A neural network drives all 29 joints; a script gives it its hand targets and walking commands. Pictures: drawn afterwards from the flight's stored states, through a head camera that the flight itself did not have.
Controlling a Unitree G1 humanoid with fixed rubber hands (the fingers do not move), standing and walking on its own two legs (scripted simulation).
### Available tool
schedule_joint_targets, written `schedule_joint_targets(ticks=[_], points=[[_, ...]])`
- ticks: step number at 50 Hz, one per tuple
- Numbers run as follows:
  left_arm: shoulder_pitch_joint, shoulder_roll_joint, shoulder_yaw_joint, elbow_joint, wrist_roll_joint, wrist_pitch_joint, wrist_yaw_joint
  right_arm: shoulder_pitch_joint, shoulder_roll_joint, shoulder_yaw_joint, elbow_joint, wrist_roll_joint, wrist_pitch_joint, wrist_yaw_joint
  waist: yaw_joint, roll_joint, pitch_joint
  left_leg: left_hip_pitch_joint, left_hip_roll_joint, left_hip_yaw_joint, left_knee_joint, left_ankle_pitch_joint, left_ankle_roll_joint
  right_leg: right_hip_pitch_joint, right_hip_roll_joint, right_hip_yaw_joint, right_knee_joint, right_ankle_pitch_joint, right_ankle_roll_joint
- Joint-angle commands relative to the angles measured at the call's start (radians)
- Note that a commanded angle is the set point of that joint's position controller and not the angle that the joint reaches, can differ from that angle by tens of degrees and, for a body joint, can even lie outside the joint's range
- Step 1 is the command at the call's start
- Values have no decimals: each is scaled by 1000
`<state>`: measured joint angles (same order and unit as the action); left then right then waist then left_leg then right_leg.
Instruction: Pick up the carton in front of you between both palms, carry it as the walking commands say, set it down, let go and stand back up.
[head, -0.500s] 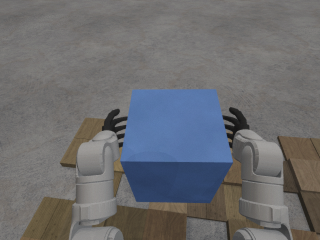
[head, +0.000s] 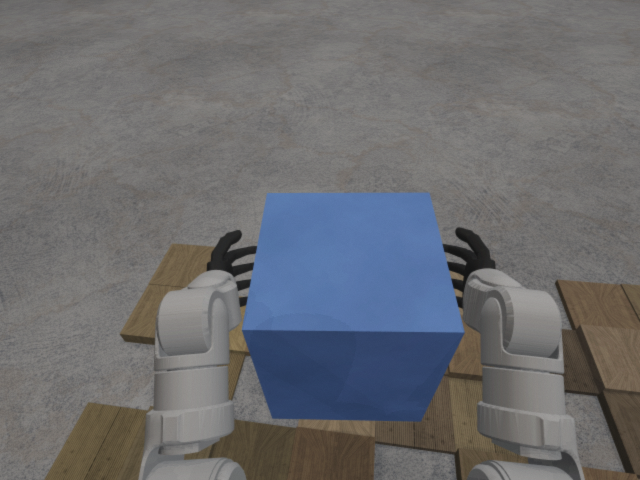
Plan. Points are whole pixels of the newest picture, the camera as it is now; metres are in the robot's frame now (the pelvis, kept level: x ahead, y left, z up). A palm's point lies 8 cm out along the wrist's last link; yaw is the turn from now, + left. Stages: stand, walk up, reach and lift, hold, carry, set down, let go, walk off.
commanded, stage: carry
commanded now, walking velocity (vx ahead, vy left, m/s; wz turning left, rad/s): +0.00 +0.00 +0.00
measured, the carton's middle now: (346, 311) +0.34 +0.00 +0.04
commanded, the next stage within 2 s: none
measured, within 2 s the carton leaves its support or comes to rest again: neither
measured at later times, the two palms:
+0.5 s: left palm (221, 287) +0.31 +0.15 +0.12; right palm (477, 286) +0.32 -0.15 +0.12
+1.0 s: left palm (204, 208) +0.40 +0.18 +0.17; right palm (444, 209) +0.40 -0.12 +0.17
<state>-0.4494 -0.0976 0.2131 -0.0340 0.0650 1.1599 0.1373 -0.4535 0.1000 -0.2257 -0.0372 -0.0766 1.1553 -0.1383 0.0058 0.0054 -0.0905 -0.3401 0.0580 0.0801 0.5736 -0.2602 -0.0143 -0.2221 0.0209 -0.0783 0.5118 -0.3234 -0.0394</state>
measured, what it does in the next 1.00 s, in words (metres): lifts its right foot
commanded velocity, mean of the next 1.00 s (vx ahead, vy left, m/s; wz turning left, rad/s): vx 0.23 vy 0.00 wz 0.00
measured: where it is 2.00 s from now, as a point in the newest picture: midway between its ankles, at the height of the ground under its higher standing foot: (337, 389)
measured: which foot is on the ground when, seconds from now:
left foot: down 0.00-1.00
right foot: down 0.00-0.90, up 0.92-1.00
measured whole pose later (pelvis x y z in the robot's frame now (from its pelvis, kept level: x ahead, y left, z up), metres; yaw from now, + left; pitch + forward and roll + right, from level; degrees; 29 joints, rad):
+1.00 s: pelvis +0.07 +0.03 -0.01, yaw +0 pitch +2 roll +0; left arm -0.58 -0.03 0.23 -0.12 -0.02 1.26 0.18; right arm -0.59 0.08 -0.23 -0.09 -0.04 1.22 -0.17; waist -0.03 -0.01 -0.11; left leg -0.30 -0.01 0.15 0.62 -0.36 0.09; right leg -0.35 -0.01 -0.02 0.91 -0.53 -0.05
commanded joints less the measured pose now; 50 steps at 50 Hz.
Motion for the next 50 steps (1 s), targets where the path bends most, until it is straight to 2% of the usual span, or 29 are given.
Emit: schedule_joint_targets(ticks=[1, 5, 12, 15, 21, 28, 29, 30, 32, 33, 34, 35, 36, 37, 38, 39, 40, 41, 42, 43, 44, 45, 46, 47, 48, 50], points=[[-696, -868, -653, -129, -302, -26, -110, -673, 875, 658, -106, 296, -14, 115, 0, -11, -286, 114, 84, -70, -48, 218, 46, 87, -137, 93, -66, 360, 2], [-672, -853, -652, -124, -301, -27, -103, -648, 859, 658, -104, 295, -15, 110, 0, 0, -293, 129, 84, -73, -51, 214, 50, 84, -135, 96, -72, 330, 0], [-575, -825, -628, -67, -271, -11, -100, -555, 828, 632, -47, 268, -2, 110, 0, -12, -349, 149, 90, -69, -21, 322, 53, 121, -137, 90, -36, 443, 3], [-622, -845, -636, -88, -282, -16, -107, -601, 849, 639, -66, 277, -6, 114, -1, -16, -324, 131, 88, -68, -28, 291, 50, 110, -138, 89, -44, 429, 4], [-693, -862, -655, -132, -304, -28, -106, -670, 869, 661, -110, 298, -16, 112, 0, -3, -282, 117, 83, -74, -57, 200, 49, 80, -135, 95, -74, 322, 0], [-577, -821, -630, -72, -274, -12, -97, -555, 824, 634, -51, 270, -3, 108, 0, -7, -347, 153, 89, -71, -26, 307, 54, 117, -137, 91, -41, 419, 1], [-583, -825, -632, -74, -276, -12, -99, -562, 827, 636, -50, 272, -2, 109, 3, -7, -357, 146, 86, -70, -35, 242, 54, 122, -135, 91, -44, 360, -1], [-607, -830, -636, -87, -283, -14, -101, -586, 834, 640, -58, 277, -3, 111, 4, -4, -347, 130, 79, -73, -47, 117, 57, 110, -127, 89, -47, 240, -11], [-696, -849, -656, -146, -308, -17, -104, -670, 850, 660, -106, 300, -4, 110, 4, -22, -288, 48, 62, -85, -54, -250, 63, 86, -132, 140, -118, -138, -49], [-742, -852, -665, -178, -324, -18, -103, -727, 854, 672, -143, 316, -5, 108, 9, -48, -244, -28, 44, -74, -29, -342, 54, 89, -151, 190, -158, -271, -67], [-786, -852, -672, -216, -340, -19, -100, -785, 854, 684, -186, 333, -3, 105, 22, -95, -207, -108, 8, -29, 37, -338, 37, 107, -183, 253, -206, -332, -86], [-817, -840, -673, -236, -350, -14, -95, -821, 849, 692, -209, 345, 1, 99, 37, -148, -174, -187, -38, 34, 117, -276, 26, 137, -231, 326, -250, -356, -112], [-837, -817, -669, -246, -357, -7, -88, -838, 831, 691, -221, 352, 6, 90, 55, -167, -152, -252, -48, 63, 163, -238, 26, 180, -282, 370, -269, -301, -140], [-832, -792, -663, -247, -362, 1, -79, -827, 800, 677, -223, 352, 13, 80, 75, -165, -158, -300, -43, 55, 183, -231, 27, 249, -308, 389, -259, -141, -160], [-819, -765, -662, -255, -369, 9, -69, -790, 761, 656, -213, 349, 23, 68, 84, -163, -194, -318, -46, 61, 171, -243, 26, 335, -312, 377, -213, 15, -165], [-811, -737, -665, -276, -378, 17, -60, -755, 724, 634, -210, 344, 31, 56, 84, -171, -237, -295, -50, 71, 153, -241, 26, 383, -301, 344, -166, 102, -156], [-788, -707, -662, -273, -378, 26, -53, -717, 687, 611, -191, 336, 43, 43, 71, -179, -279, -219, -52, 83, 112, -212, 27, 382, -278, 296, -125, 96, -139], [-749, -680, -652, -244, -367, 38, -48, -664, 657, 585, -154, 319, 58, 32, 33, -168, -318, -51, -51, 94, 33, -144, 34, 303, -243, 230, -78, 47, -118], [-723, -664, -642, -221, -357, 51, -46, -608, 638, 559, -117, 301, 71, 23, -26, -71, -383, 276, -41, 35, -58, -132, 66, 104, -171, 114, 33, 70, -72], [-745, -664, -639, -221, -363, 65, -48, -573, 619, 537, -96, 283, 79, 18, -101, 123, -430, 582, 119, -251, -121, -245, 152, -191, -101, 33, 244, 37, -24], [-757, -654, -624, -206, -354, 77, -53, -583, 607, 524, -75, 266, 82, 16, -128, 311, -316, 653, 258, -572, -258, -141, 237, -496, 2, -2, 338, -230, 1], [-759, -664, -600, -171, -340, 86, -55, -631, 621, 528, -78, 266, 90, 23, -108, 233, -251, 634, 298, -637, -253, -13, 289, -590, -4, 58, 476, -332, -19], [-738, -677, -567, -113, -326, 93, -56, -652, 639, 533, -61, 270, 101, 33, -90, 96, -224, 556, 292, -560, -233, 112, 291, -596, -33, 76, 554, -286, -22], [-755, -707, -550, -96, -322, 95, -61, -715, 675, 545, -82, 287, 103, 46, -81, 36, -202, 482, 284, -522, -237, 192, 283, -586, -57, 82, 575, -201, -16], [-738, -720, -518, -34, -286, 98, -62, -763, 707, 549, -59, 303, 106, 62, -65, 26, -203, 436, 274, -449, -268, 165, 258, -558, -80, 79, 555, -147, -10], [-759, -759, -491, -22, -260, 87, -66, -874, 788, 597, -83, 355, 88, 91, -51, 53, -167, 375, 249, -360, -298, 146, 215, -536, -104, 48, 533, -46, -4]])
